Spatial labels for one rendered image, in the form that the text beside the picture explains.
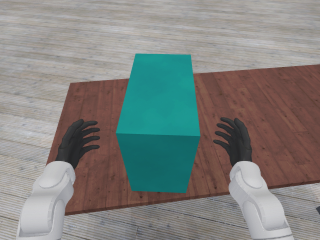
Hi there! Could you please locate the carton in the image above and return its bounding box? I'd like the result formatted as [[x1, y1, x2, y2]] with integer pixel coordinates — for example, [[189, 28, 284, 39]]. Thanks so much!
[[116, 53, 201, 193]]

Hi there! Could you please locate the table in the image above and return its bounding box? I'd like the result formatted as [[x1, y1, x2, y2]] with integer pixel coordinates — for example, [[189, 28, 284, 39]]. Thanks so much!
[[45, 64, 320, 216]]

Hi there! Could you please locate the robot right forearm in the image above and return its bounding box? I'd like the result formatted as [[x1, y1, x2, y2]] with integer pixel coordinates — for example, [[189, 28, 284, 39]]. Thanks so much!
[[228, 161, 294, 240]]

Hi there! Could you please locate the robot left forearm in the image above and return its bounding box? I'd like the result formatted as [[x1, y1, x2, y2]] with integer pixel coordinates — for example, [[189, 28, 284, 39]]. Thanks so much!
[[15, 161, 76, 240]]

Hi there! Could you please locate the robot right hand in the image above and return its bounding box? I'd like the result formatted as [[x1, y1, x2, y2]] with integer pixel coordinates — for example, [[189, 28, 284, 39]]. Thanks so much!
[[213, 117, 253, 167]]

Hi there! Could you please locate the robot left hand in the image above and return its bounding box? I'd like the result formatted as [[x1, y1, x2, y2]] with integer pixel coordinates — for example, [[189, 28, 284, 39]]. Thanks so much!
[[55, 119, 100, 170]]

